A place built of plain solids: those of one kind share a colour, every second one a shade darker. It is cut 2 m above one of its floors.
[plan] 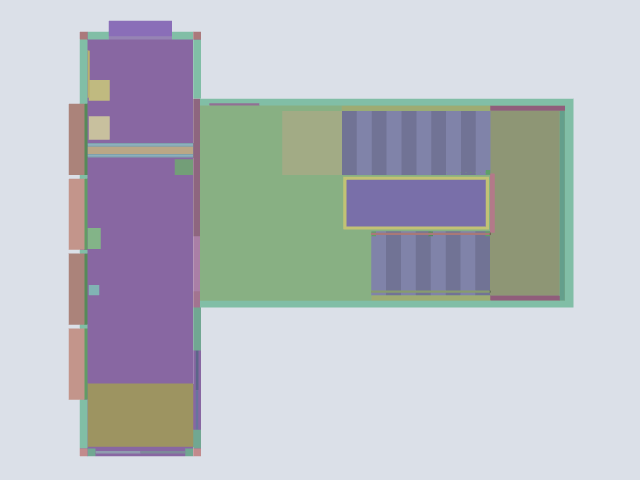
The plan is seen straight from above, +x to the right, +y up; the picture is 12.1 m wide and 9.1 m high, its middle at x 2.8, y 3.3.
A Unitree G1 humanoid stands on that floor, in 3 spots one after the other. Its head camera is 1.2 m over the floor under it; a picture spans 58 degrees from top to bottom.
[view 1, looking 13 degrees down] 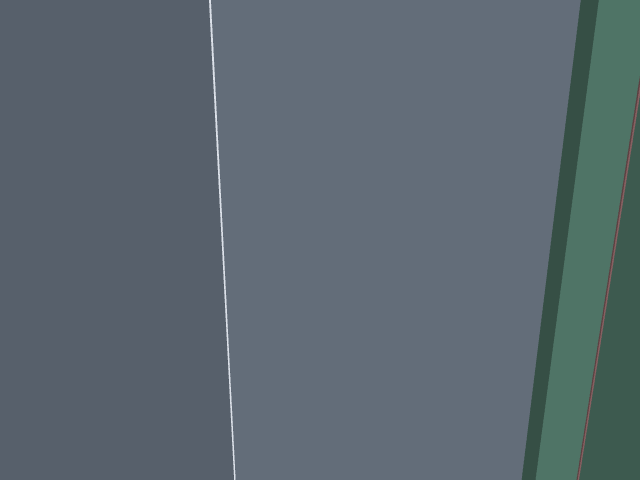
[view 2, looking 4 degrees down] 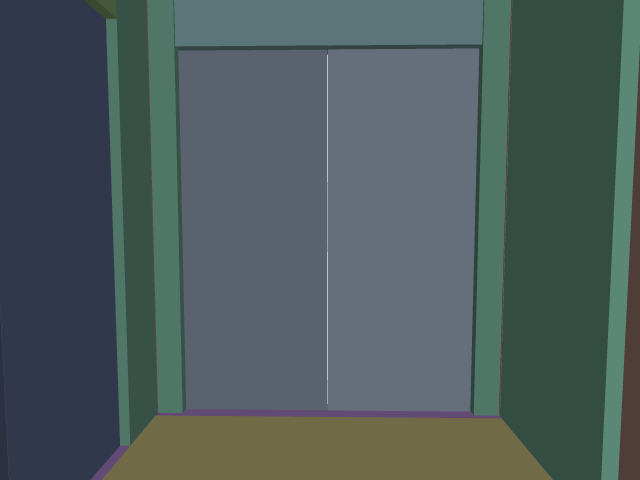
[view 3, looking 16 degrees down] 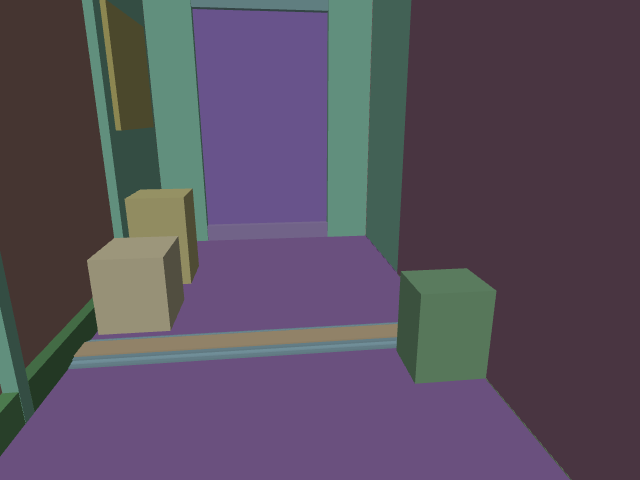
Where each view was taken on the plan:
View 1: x -0.60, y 0.25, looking -103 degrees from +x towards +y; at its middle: corr_end_leaf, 1.00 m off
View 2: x -0.60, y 1.81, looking -89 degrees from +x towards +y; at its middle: corr_end_leaf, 2.52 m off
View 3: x -0.60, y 2.85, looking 83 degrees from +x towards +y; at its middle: corr_floor_slab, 4.35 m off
